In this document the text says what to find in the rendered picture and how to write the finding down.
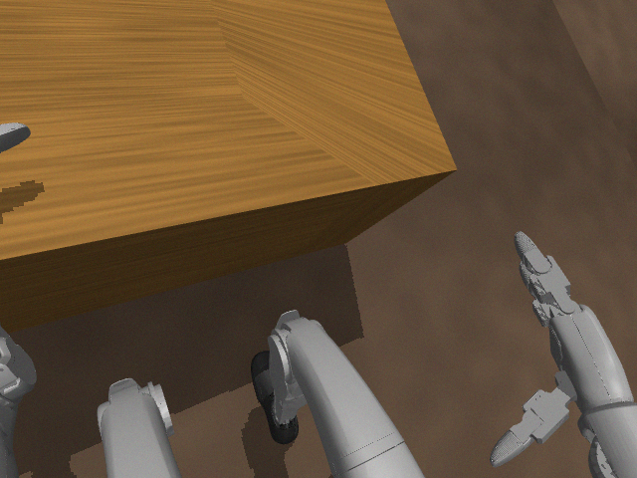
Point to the right robot foot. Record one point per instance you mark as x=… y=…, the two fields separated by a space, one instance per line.
x=281 y=433

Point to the left robot arm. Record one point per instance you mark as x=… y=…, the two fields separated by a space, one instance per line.
x=17 y=377

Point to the left robot hand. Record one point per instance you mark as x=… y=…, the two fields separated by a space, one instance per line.
x=12 y=134

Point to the right robot arm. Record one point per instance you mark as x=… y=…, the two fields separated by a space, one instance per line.
x=611 y=430

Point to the right robot hand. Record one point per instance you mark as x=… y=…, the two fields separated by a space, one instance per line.
x=590 y=371

